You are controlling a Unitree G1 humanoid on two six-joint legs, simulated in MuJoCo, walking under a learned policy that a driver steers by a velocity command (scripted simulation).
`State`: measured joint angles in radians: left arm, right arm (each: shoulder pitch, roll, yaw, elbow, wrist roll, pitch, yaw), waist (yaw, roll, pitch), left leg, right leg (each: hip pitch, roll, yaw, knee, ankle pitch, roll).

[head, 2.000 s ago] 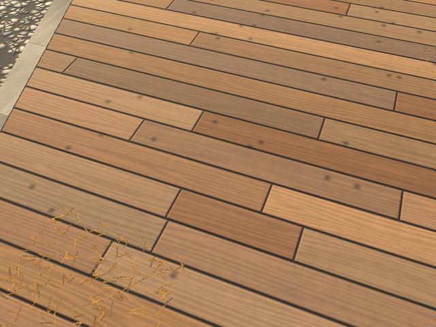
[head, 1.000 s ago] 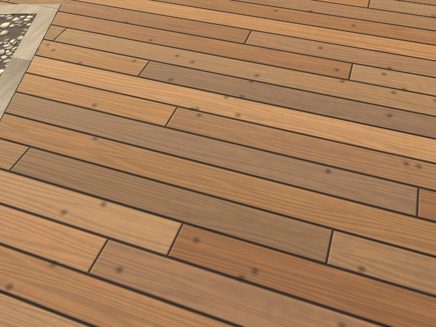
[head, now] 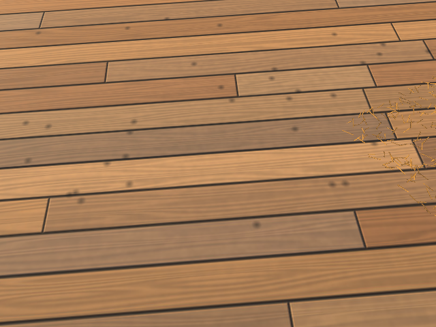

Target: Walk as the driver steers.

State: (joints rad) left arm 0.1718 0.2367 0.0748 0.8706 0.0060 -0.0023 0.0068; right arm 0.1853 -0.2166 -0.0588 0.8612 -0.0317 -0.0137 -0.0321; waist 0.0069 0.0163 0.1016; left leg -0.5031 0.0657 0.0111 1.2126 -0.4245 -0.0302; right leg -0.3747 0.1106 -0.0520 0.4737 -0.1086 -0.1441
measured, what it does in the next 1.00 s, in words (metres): steps on the spot, turning left: left foot, then right foot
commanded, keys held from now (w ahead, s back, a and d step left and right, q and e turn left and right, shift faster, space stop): e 0.14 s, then q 0.86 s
